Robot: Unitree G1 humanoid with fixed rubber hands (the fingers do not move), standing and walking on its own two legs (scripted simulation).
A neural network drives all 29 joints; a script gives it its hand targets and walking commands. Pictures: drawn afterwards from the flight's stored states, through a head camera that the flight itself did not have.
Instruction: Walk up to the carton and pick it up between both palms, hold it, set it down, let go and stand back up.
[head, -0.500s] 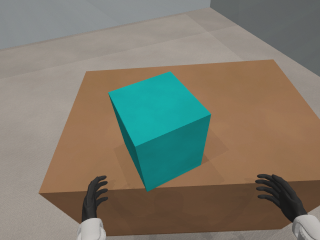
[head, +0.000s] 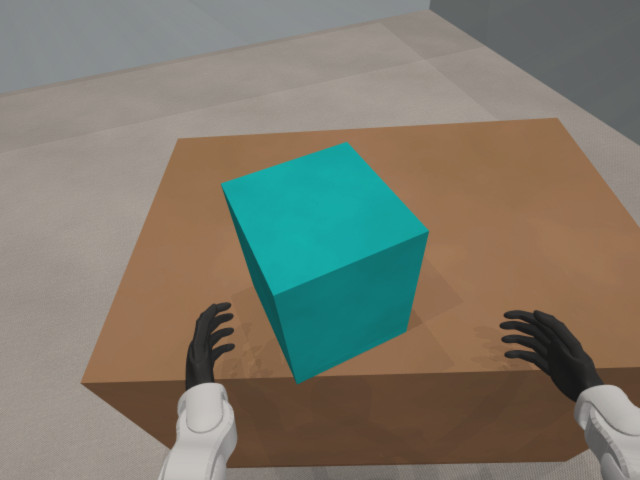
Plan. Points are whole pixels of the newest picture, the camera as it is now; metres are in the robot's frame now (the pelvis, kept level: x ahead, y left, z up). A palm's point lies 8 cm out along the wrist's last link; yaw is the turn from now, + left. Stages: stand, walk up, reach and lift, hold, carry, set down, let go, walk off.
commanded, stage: reach and lift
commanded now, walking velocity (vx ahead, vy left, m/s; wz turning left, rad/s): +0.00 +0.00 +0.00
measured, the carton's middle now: (321, 264) +0.42 +0.05 +0.00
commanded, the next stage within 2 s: none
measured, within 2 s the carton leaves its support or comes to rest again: neither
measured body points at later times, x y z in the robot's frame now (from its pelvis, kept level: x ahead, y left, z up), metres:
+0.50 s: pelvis +0.00 +0.00 +0.00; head +0.02 -0.01 +0.45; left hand +0.29 +0.19 +0.06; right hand +0.34 -0.24 +0.03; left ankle +0.03 +0.16 -0.72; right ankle +0.03 -0.09 -0.73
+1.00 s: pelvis +0.00 +0.00 +0.00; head +0.02 -0.01 +0.45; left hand +0.33 +0.20 +0.12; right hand +0.41 -0.20 +0.10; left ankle +0.03 +0.16 -0.72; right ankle +0.03 -0.09 -0.73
